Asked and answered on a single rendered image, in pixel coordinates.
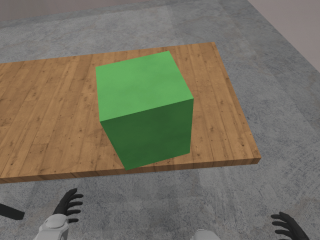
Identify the left robot forearm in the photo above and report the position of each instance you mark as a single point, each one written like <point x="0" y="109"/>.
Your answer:
<point x="55" y="227"/>

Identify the robot right thigh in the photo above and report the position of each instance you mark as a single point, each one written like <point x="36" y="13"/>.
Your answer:
<point x="205" y="235"/>

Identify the left robot hand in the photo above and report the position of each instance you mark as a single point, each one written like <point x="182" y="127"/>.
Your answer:
<point x="65" y="204"/>

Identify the right robot hand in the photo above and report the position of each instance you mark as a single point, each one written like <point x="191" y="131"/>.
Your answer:
<point x="295" y="231"/>

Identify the carton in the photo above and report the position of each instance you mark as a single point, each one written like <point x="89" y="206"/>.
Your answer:
<point x="145" y="108"/>

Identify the table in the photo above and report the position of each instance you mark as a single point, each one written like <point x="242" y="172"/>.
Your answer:
<point x="50" y="126"/>

